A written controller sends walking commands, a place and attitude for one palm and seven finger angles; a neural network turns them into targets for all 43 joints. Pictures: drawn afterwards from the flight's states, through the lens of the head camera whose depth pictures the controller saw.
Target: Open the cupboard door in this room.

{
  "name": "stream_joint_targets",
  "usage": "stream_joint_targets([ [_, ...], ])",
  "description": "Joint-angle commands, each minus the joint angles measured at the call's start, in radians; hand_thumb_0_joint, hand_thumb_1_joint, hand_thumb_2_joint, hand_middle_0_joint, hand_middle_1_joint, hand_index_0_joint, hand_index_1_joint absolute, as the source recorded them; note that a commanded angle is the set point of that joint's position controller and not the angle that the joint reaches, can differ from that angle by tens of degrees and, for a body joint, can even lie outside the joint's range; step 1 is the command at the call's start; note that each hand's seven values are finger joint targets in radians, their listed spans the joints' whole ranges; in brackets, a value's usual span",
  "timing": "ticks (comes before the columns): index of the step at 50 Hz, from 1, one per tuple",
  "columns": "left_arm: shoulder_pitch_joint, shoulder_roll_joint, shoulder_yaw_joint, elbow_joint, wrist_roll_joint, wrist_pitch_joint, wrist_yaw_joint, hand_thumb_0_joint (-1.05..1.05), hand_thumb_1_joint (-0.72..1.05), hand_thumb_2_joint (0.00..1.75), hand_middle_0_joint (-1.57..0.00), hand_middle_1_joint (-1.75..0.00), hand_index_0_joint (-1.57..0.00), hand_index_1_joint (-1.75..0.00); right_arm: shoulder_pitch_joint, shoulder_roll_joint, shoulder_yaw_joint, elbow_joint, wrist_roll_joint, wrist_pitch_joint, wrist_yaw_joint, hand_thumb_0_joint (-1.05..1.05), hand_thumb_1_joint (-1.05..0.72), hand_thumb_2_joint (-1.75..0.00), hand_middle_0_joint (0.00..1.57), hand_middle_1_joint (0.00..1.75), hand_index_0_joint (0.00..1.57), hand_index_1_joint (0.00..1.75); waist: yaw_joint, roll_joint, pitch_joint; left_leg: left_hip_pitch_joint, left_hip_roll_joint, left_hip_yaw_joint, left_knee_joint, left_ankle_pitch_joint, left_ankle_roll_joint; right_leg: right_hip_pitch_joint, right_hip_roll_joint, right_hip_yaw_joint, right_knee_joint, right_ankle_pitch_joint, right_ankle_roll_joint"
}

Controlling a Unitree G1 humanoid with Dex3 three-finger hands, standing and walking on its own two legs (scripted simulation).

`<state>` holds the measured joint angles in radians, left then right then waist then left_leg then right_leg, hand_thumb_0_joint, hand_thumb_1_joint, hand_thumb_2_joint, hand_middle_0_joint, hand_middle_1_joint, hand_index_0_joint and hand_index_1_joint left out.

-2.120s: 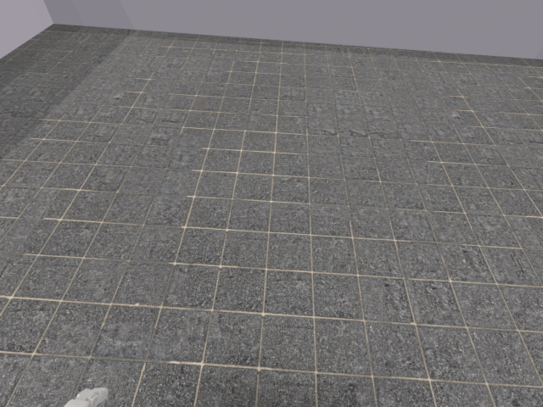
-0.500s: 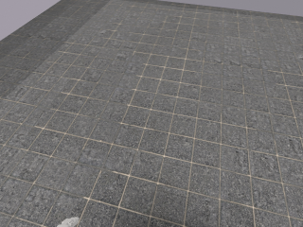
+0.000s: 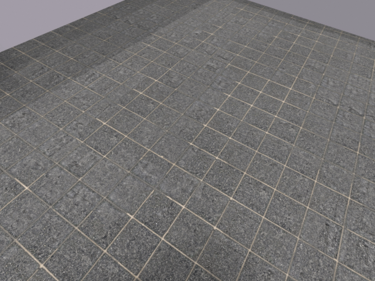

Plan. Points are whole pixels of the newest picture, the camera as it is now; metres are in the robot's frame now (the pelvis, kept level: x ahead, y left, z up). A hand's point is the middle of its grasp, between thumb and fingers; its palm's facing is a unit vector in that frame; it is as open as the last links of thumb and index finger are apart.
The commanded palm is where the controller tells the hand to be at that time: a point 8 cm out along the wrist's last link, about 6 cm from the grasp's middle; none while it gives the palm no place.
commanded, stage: turn or walk to find it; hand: left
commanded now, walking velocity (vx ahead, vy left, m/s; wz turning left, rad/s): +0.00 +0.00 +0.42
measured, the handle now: out of the picture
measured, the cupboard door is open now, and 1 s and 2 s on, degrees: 0 0 0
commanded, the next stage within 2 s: stand and wait in 0.70 s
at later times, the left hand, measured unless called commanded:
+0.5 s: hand out of the picture +0.06 +0.21 -0.14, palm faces +0.18 -0.95 -0.27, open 7.4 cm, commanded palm none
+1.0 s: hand out of the picture -0.12 +0.17 -0.17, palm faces +0.40 -0.89 -0.21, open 7.4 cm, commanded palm none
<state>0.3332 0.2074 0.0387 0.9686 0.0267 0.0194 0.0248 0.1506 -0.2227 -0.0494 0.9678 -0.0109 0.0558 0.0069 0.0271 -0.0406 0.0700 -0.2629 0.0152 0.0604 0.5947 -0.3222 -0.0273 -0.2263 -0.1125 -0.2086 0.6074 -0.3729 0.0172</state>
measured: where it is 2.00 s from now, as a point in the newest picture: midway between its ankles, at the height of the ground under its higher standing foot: outside the picture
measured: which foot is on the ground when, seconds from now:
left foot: down 0.00-0.52, up 0.54-0.98, down 1.00-1.00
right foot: down 0.00-0.00, up 0.02-0.50, down 0.52-1.00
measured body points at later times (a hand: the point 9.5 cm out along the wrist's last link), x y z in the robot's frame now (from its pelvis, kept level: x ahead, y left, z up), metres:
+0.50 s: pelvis -0.02 -0.01 +0.01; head +0.00 -0.02 +0.46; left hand +0.05 +0.26 -0.12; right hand +0.05 -0.25 -0.15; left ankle -0.02 +0.11 -0.73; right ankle -0.01 -0.12 -0.72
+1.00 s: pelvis -0.05 -0.01 +0.00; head -0.04 +0.01 +0.45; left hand -0.14 +0.21 -0.16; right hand +0.10 -0.22 -0.14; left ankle -0.11 +0.09 -0.73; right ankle -0.01 -0.12 -0.73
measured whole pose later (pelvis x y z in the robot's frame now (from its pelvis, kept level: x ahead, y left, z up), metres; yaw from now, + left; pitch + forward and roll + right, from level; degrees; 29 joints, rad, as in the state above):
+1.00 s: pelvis -0.05 -0.01 +0.00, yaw +20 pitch +0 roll -1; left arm 0.32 0.19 0.04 1.02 0.02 0.02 0.03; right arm 0.19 -0.20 -0.05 1.02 -0.01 0.04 -0.01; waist 0.03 -0.02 0.04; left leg -0.21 0.04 0.04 0.54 -0.31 -0.02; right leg -0.25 -0.08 -0.20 0.55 -0.28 0.00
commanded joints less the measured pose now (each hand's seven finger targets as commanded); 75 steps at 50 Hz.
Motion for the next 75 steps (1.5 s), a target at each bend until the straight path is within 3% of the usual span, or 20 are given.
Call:
stream_joint_targets([
  [1, -0.03, 0.099, 0.021, -0.108, -0.01, 0.0, 0.013, 0.0, 0.9, 0.9, -0.2, -0.3, -0.2, -0.3, 0.171, -0.265, -0.057, -0.025, 0.006, -0.039, -0.014, 0.0, -0.9, -0.9, 0.2, 0.3, 0.2, 0.3, -0.082, 0.313, -0.194, 0.323, 0.403, -0.398, -0.21, 0.916, 0.228, -0.299, 0.014, 0.123, 0.411, -0.299, 0.048],
  [7, -0.061, 0.113, 0.041, -0.056, -0.008, 0.018, -0.005, 0.0, 0.9, 0.9, -0.2, -0.3, -0.2, -0.3, 0.043, -0.163, -0.029, -0.06, -0.002, -0.05, -0.033, 0.0, -0.9, -0.9, 0.2, 0.3, 0.2, 0.3, -0.032, 0.172, -0.073, 0.152, 0.214, -0.223, -0.245, 0.649, 0.178, -0.296, 0.005, 0.187, 0.54, -0.031, 0.065],
  [19, -0.168, 0.087, 0.037, -0.124, -0.014, 0.013, 0.0, 0.0, 0.9, 0.9, -0.2, -0.3, -0.2, -0.3, 0.097, -0.171, -0.052, -0.068, -0.016, -0.041, -0.025, 0.0, -0.9, -0.9, 0.2, 0.3, 0.2, 0.3, -0.058, 0.182, -0.077, 0.112, 0.203, -0.382, -0.252, 0.471, 0.216, -0.188, 0.057, 0.186, 0.197, -0.065, 0.064],
  [24, -0.07, 0.102, 0.041, -0.112, -0.02, -0.008, 0.007, 0.0, 0.9, 0.9, -0.2, -0.3, -0.2, -0.3, 0.066, -0.163, -0.056, -0.078, -0.008, -0.036, -0.018, 0.0, -0.9, -0.9, 0.2, 0.3, 0.2, 0.3, -0.004, 0.152, -0.132, -0.021, 0.136, -0.377, -0.144, 0.413, 0.149, 0.083, 0.082, 0.178, -0.155, 0.152, 0.043],
  [25, -0.039, 0.14, 0.048, -0.109, -0.014, -0.02, 0.012, 0.0, 0.9, 0.9, -0.2, -0.3, -0.2, -0.3, 0.08, -0.13, -0.052, -0.081, -0.001, -0.038, -0.013, 0.0, -0.9, -0.9, 0.2, 0.3, 0.2, 0.3, 0.006, 0.062, -0.157, -0.118, 0.08, -0.323, -0.054, 0.266, 0.093, 0.212, -0.011, 0.257, -0.271, 0.219, 0.025],
  [26, -0.033, 0.241, 0.067, -0.112, 0.003, -0.031, 0.021, 0.0, 0.9, 0.9, -0.2, -0.3, -0.2, -0.3, 0.114, -0.05, -0.039, -0.099, 0.005, -0.038, -0.009, 0.0, -0.9, -0.9, 0.2, 0.3, 0.2, 0.3, 0.002, -0.25, -0.166, -0.319, -0.075, -0.149, 0.175, -0.121, 0.011, 0.323, -0.282, 0.534, -0.327, 0.32, -0.068],
  [27, -0.03, 0.255, 0.062, -0.123, -0.006, -0.023, 0.018, 0.0, 0.9, 0.9, -0.2, -0.3, -0.2, -0.3, 0.089, -0.099, -0.054, -0.108, -0.009, -0.029, -0.015, 0.0, -0.9, -0.9, 0.2, 0.3, 0.2, 0.3, 0.018, -0.225, -0.14, -0.3, -0.07, -0.139, 0.361, -0.272, 0.003, 0.168, -0.379, 0.558, -0.324, 0.39, -0.156],
  [28, -0.089, 0.206, 0.057, -0.136, -0.009, -0.024, 0.019, 0.0, 0.9, 0.9, -0.2, -0.3, -0.2, -0.3, 0.103, -0.111, -0.061, -0.081, -0.015, -0.013, -0.01, 0.0, -0.9, -0.9, 0.2, 0.3, 0.2, 0.3, -0.012, -0.167, -0.111, -0.279, -0.045, -0.175, 0.486, -0.2, 0.004, 0.077, -0.314, 0.478, -0.353, 0.266, -0.164],
  [31, -0.19, 0.135, 0.033, -0.154, -0.013, -0.025, 0.013, 0.0, 0.9, 0.9, -0.2, -0.3, -0.2, -0.3, 0.145, -0.091, -0.059, -0.026, -0.016, 0.003, 0.006, 0.0, -0.9, -0.9, 0.2, 0.3, 0.2, 0.3, -0.065, -0.084, 0.002, -0.282, -0.012, -0.123, 0.618, -0.035, -0.016, -0.017, -0.176, 0.293, -0.351, 0.203, -0.108],
  [35, -0.119, 0.125, 0.031, -0.127, -0.012, -0.032, 0.013, 0.0, 0.9, 0.9, -0.2, -0.3, -0.2, -0.3, 0.143, -0.081, -0.053, -0.013, -0.015, 0.008, 0.007, 0.0, -0.9, -0.9, 0.2, 0.3, 0.2, 0.3, -0.043, -0.106, -0.005, -0.302, 0.008, -0.097, 0.618, 0.018, -0.044, 0.042, -0.167, 0.225, -0.344, 0.25, -0.106],
  [44, 0.008, 0.156, 0.04, -0.029, 0.008, -0.029, 0.014, 0.0, 0.9, 0.9, -0.2, -0.3, -0.2, -0.3, 0.041, -0.024, -0.016, -0.01, -0.001, -0.015, -0.008, 0.0, -0.9, -0.9, 0.2, 0.3, 0.2, 0.3, 0.02, -0.131, -0.066, -0.127, 0.019, -0.02, 0.171, -0.138, -0.027, 0.123, -0.212, 0.255, -0.269, 0.489, -0.178],
  [47, -0.015, 0.151, 0.034, 0.002, -0.001, -0.026, 0.014, 0.0, 0.9, 0.9, -0.2, -0.3, -0.2, -0.3, 0.114, -0.016, -0.004, 0.026, 0.003, -0.032, -0.018, 0.0, -0.9, -0.9, 0.2, 0.3, 0.2, 0.3, -0.022, -0.118, -0.106, 0.055, 0.006, 0.007, -0.085, 0.026, -0.013, 0.073, -0.17, 0.221, -0.197, 0.496, -0.134],
  [48, -0.028, 0.133, 0.03, 0.009, -0.01, -0.022, 0.014, 0.0, 0.9, 0.9, -0.2, -0.3, -0.2, -0.3, 0.153, -0.029, -0.004, 0.046, 0.004, -0.043, -0.019, 0.0, -0.9, -0.9, 0.2, 0.3, 0.2, 0.3, -0.042, -0.076, -0.115, 0.157, 0.022, -0.004, -0.206, 0.154, -0.004, 0.019, -0.134, 0.187, -0.148, 0.429, -0.091],
  [50, 0.006, 0.038, 0.005, -0.001, -0.022, -0.012, 0.009, 0.0, 0.9, 0.9, -0.2, -0.3, -0.2, -0.3, 0.156, -0.14, -0.017, 0.043, -0.004, -0.06, -0.028, 0.0, -0.9, -0.9, 0.2, 0.3, 0.2, 0.3, -0.029, 0.267, -0.122, 0.234, 0.284, -0.283, -0.274, 0.473, 0.101, -0.145, 0.008, 0.09, 0.012, 0.036, 0.011],
  [51, -0.01, 0.033, 0.0, 0.01, -0.015, -0.005, 0.013, 0.0, 0.9, 0.9, -0.2, -0.3, -0.2, -0.3, 0.113, -0.142, -0.015, 0.038, -0.008, -0.052, -0.031, 0.0, -0.9, -0.9, 0.2, 0.3, 0.2, 0.3, -0.027, 0.256, -0.074, 0.14, 0.328, -0.275, -0.306, 0.467, 0.164, -0.127, 0.024, 0.115, 0.101, -0.144, 0.017],
  [56, -0.006, 0.029, -0.006, 0.084, -0.011, 0.011, 0.003, 0.0, 0.9, 0.9, -0.2, -0.3, -0.2, -0.3, 0.039, -0.087, 0.009, 0.051, -0.005, -0.061, -0.055, 0.0, -0.9, -0.9, 0.2, 0.3, 0.2, 0.3, -0.013, 0.223, 0.0, 0.098, 0.236, -0.171, -0.299, 0.586, 0.174, -0.12, 0.015, 0.175, 0.204, -0.079, 0.024],
  [67, 0.022, 0.047, 0.014, 0.061, -0.012, -0.011, 0.012, 0.0, 0.9, 0.9, -0.2, -0.3, -0.2, -0.3, 0.034, -0.115, -0.027, 0.027, 0.0, -0.046, -0.034, 0.0, -0.9, -0.9, 0.2, 0.3, 0.2, 0.3, 0.004, 0.147, -0.098, 0.063, 0.159, -0.246, -0.168, 0.463, 0.136, 0.058, 0.034, 0.146, -0.181, 0.154, 0.035],
  [70, 0.039, 0.181, 0.043, 0.04, 0.002, -0.024, 0.02, 0.0, 0.9, 0.9, -0.2, -0.3, -0.2, -0.3, -0.003, -0.035, -0.021, -0.027, 0.004, -0.037, -0.019, 0.0, -0.9, -0.9, 0.2, 0.3, 0.2, 0.3, 0.026, -0.219, -0.063, -0.214, -0.047, -0.049, 0.149, -0.139, 0.017, 0.167, -0.308, 0.428, -0.302, 0.43, -0.14],
  [71, 0.029, 0.16, 0.038, 0.037, 0.0, -0.027, 0.022, 0.0, 0.9, 0.9, -0.2, -0.3, -0.2, -0.3, -0.021, -0.058, -0.03, -0.023, -0.004, -0.02, -0.02, 0.0, -0.9, -0.9, 0.2, 0.3, 0.2, 0.3, 0.031, -0.21, -0.058, -0.204, -0.017, -0.094, 0.305, -0.211, 0.019, 0.091, -0.314, 0.423, -0.326, 0.413, -0.186],
  [75, -0.083, 0.103, 0.022, 0.001, 0.001, -0.026, 0.019, 0.0, 0.9, 0.9, -0.2, -0.3, -0.2, -0.3, 0.065, -0.027, -0.03, 0.035, -0.005, -0.006, -0.008, 0.0, -0.9, -0.9, 0.2, 0.3, 0.2, 0.3, -0.031, -0.1, 0.001, -0.183, 0.01, -0.077, 0.448, -0.103, 0.005, -0.003, -0.192, 0.256, -0.324, 0.34, -0.148],
])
